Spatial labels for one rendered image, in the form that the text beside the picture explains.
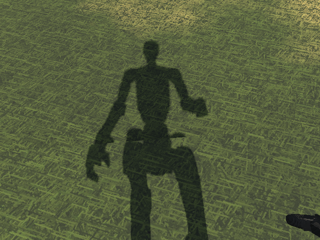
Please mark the robot right hand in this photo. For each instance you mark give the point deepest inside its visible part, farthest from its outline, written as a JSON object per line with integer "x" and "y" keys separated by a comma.
{"x": 305, "y": 222}

